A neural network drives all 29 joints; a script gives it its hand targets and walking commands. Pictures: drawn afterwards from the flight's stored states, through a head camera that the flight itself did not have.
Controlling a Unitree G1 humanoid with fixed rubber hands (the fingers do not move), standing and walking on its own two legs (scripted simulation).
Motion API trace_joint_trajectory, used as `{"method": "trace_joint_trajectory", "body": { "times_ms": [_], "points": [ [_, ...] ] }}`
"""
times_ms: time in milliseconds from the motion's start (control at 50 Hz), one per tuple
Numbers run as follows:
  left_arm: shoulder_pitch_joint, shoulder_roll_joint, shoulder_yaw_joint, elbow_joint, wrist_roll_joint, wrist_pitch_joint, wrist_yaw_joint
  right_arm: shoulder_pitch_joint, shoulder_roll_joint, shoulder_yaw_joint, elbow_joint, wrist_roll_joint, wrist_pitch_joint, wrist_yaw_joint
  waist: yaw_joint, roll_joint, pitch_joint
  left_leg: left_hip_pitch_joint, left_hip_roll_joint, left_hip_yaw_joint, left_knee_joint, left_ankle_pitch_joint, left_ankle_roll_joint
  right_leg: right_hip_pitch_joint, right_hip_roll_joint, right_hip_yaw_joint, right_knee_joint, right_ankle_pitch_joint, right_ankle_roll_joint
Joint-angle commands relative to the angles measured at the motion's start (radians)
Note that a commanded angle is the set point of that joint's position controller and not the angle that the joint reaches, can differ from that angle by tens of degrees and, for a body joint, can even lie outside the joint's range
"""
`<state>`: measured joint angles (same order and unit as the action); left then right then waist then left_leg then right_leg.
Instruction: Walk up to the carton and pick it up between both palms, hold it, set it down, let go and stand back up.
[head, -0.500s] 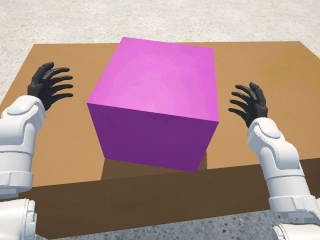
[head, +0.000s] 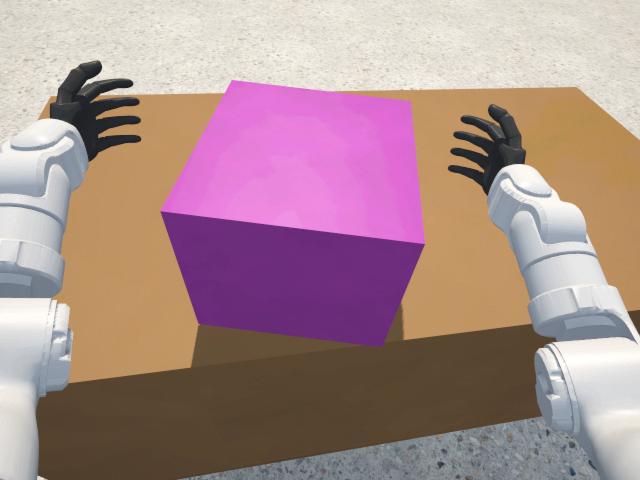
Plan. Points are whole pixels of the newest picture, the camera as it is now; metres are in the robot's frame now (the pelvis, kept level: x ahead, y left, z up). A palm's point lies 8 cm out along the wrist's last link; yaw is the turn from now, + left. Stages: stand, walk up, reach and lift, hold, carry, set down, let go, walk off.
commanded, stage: reach and lift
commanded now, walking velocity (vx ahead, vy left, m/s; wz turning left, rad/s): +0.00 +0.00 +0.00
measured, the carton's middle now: (305, 211) +0.49 -0.01 +0.04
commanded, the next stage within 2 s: none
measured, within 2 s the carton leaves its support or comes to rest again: neither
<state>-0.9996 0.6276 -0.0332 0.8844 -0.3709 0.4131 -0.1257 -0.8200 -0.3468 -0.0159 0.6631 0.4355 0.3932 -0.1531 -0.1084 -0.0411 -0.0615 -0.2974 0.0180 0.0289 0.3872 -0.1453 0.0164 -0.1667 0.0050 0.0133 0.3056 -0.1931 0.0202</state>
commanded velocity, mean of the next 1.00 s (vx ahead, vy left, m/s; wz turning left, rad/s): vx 0.00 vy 0.00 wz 0.00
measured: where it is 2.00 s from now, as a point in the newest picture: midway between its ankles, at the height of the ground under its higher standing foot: outside the picture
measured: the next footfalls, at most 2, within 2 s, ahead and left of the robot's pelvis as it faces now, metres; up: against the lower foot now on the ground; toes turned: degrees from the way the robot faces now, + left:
none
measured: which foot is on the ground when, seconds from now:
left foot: down 0.00-1.00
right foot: down 0.00-1.00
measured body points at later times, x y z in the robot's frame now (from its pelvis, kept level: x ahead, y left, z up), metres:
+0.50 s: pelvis +0.00 +0.00 +0.00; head +0.02 +0.03 +0.45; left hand +0.48 +0.24 +0.18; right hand +0.43 -0.23 +0.17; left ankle +0.03 +0.11 -0.75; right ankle -0.03 -0.14 -0.75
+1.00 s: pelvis +0.00 +0.00 -0.01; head +0.05 +0.03 +0.43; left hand +0.48 +0.23 +0.11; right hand +0.42 -0.24 +0.10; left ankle +0.03 +0.11 -0.75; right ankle -0.03 -0.14 -0.75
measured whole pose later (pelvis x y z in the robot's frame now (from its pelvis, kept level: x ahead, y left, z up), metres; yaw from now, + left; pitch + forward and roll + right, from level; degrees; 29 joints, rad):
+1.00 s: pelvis +0.00 +0.00 -0.01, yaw +1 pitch +15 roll -2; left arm -1.09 0.50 -0.22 1.44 -0.41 -0.13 -0.13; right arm -0.88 -0.28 0.10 1.12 0.43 -0.02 -0.13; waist -0.15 0.00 -0.18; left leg -0.60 0.02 0.00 0.51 -0.17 0.02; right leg -0.45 0.01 -0.02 0.42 -0.22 0.03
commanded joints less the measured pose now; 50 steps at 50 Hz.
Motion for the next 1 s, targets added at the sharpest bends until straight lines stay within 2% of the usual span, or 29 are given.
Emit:
{"method": "trace_joint_trajectory", "body": {
  "times_ms": [0, 180, 300, 400, 580, 600, 620, 640, 860, 920, 980],
  "points": [
    [-0.536, 0.190, 0.009, -0.056, -0.018, -0.070, 0.000, -0.511, -0.183, -0.042, -0.073, 0.000, -0.052, 0.006, -0.017, 0.122, -0.473, 0.377, -0.010, -0.029, 0.019, 0.240, -0.014, -0.029, 0.020, -0.044, -0.002, 0.369, -0.013],
    [-0.654, 0.171, -0.071, 0.140, -0.038, -0.136, -0.005, -0.634, -0.181, -0.001, 0.097, 0.012, -0.081, 0.015, -0.044, 0.130, -0.504, 0.375, -0.009, -0.041, 0.030, 0.251, -0.012, -0.073, 0.018, -0.058, -0.001, 0.388, -0.012],
    [-0.607, 0.130, -0.097, 0.267, -0.016, -0.214, -0.023, -0.588, -0.140, 0.042, 0.199, 0.011, -0.127, 0.014, -0.048, 0.131, -0.459, 0.372, -0.012, -0.046, 0.037, 0.265, -0.013, -0.102, 0.020, -0.063, -0.009, 0.366, -0.013],
    [-0.578, 0.111, -0.105, 0.260, -0.006, -0.321, -0.022, -0.541, -0.112, 0.046, 0.186, -0.005, -0.213, 0.009, -0.041, 0.160, -0.488, 0.385, -0.014, -0.044, 0.057, 0.288, -0.029, -0.155, 0.022, -0.075, -0.012, 0.332, -0.016],
    [-0.589, 0.113, -0.098, 0.230, -0.030, -0.450, 0.010, -0.540, -0.101, 0.006, 0.116, -0.064, -0.337, -0.007, -0.033, 0.163, -0.680, 0.388, -0.013, -0.032, 0.120, 0.318, -0.048, -0.230, 0.023, -0.086, 0.030, 0.339, -0.009],
    [-0.602, 0.104, -0.115, 0.208, -0.033, -0.448, 0.006, -0.517, -0.132, -0.030, 0.133, -0.068, -0.343, -0.017, -0.088, 0.183, -0.673, 0.429, -0.008, -0.048, 0.124, 0.318, -0.053, -0.231, 0.031, -0.086, 0.024, 0.379, -0.009],
    [-0.598, 0.100, -0.110, 0.209, -0.033, -0.453, 0.005, -0.517, -0.126, -0.021, 0.130, -0.072, -0.350, -0.020, -0.071, 0.185, -0.674, 0.426, -0.010, -0.046, 0.131, 0.324, -0.056, -0.242, 0.030, -0.088, 0.025, 0.377, -0.010],
    [-0.587, 0.095, -0.115, 0.217, -0.033, -0.458, 0.005, -0.507, -0.124, -0.017, 0.138, -0.067, -0.355, -0.019, -0.078, 0.188, -0.673, 0.433, -0.008, -0.046, 0.132, 0.321, -0.057, -0.262, 0.031, -0.088, 0.024, 0.375, -0.009],
    [-0.513, 0.047, -0.165, 0.410, -0.037, -0.552, -0.002, -0.466, -0.082, 0.075, 0.307, -0.010, -0.426, 0.016, -0.033, 0.166, -0.596, 0.333, -0.002, -0.066, 0.151, 0.290, -0.046, -0.364, 0.017, -0.096, 0.056, 0.224, -0.005],
    [-0.503, 0.036, -0.170, 0.437, -0.037, -0.585, -0.002, -0.456, -0.077, 0.090, 0.333, -0.003, -0.457, 0.024, -0.028, 0.157, -0.598, 0.316, -0.002, -0.068, 0.164, 0.297, -0.047, -0.393, 0.016, -0.099, 0.068, 0.217, -0.002],
    [-0.513, 0.034, -0.179, 0.448, -0.046, -0.616, -0.004, -0.460, -0.062, 0.095, 0.321, -0.005, -0.486, 0.018, -0.039, 0.138, -0.639, 0.281, -0.010, -0.065, 0.183, 0.296, -0.041, -0.388, 0.011, -0.095, 0.086, 0.260, 0.008]
  ]
}}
